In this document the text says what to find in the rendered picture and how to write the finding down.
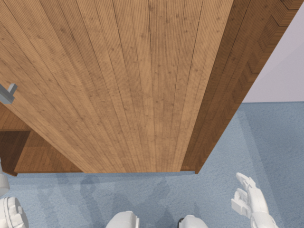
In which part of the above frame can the left robot upper arm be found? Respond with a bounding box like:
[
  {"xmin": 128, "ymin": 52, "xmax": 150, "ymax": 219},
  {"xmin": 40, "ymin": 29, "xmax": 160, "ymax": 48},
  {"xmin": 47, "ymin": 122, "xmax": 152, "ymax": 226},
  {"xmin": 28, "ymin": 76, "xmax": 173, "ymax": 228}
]
[{"xmin": 0, "ymin": 197, "xmax": 29, "ymax": 228}]

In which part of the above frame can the robot left thigh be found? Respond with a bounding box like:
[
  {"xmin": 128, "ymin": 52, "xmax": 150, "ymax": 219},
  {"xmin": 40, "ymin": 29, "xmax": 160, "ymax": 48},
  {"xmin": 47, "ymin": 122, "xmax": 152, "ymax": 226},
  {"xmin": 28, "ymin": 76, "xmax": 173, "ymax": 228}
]
[{"xmin": 105, "ymin": 211, "xmax": 140, "ymax": 228}]

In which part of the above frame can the left robot forearm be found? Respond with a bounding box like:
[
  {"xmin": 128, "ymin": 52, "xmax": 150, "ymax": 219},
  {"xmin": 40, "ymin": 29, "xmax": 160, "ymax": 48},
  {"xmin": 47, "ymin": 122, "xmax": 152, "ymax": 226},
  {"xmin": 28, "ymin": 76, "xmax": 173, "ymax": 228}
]
[{"xmin": 0, "ymin": 159, "xmax": 10, "ymax": 197}]

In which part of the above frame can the wardrobe door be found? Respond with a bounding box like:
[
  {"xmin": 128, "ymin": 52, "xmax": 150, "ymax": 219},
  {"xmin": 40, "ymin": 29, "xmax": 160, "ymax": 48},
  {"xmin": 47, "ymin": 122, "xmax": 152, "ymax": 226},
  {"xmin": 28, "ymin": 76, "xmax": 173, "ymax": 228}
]
[
  {"xmin": 0, "ymin": 0, "xmax": 233, "ymax": 173},
  {"xmin": 182, "ymin": 0, "xmax": 278, "ymax": 166}
]

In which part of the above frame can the handle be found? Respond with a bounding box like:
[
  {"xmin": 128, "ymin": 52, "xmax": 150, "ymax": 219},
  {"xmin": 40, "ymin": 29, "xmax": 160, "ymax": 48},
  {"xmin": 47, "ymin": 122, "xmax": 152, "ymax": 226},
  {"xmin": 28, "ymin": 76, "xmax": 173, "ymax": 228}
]
[{"xmin": 0, "ymin": 84, "xmax": 18, "ymax": 104}]

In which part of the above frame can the right robot forearm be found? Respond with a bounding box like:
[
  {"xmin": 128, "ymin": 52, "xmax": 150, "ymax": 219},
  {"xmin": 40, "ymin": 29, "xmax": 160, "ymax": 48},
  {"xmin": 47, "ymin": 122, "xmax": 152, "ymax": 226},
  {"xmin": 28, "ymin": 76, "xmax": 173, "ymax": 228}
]
[{"xmin": 250, "ymin": 211, "xmax": 279, "ymax": 228}]

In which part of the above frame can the robot right thigh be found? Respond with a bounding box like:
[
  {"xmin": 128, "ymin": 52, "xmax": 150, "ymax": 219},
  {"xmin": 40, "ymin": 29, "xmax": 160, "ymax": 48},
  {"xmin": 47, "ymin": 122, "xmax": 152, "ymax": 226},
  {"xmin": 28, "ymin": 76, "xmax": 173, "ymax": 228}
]
[{"xmin": 179, "ymin": 217, "xmax": 208, "ymax": 228}]

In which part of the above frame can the right robot hand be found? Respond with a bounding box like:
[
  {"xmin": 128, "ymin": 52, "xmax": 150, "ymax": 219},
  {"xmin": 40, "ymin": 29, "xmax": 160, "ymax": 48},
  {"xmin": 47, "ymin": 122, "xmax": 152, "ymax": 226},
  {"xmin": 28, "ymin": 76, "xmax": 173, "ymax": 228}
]
[{"xmin": 231, "ymin": 172, "xmax": 269, "ymax": 219}]

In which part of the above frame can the robot thigh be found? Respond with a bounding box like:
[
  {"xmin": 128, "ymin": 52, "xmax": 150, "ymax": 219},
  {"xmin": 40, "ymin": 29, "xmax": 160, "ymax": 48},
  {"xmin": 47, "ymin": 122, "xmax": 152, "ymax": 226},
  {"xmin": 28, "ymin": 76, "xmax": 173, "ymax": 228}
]
[
  {"xmin": 179, "ymin": 217, "xmax": 208, "ymax": 228},
  {"xmin": 105, "ymin": 211, "xmax": 140, "ymax": 228}
]

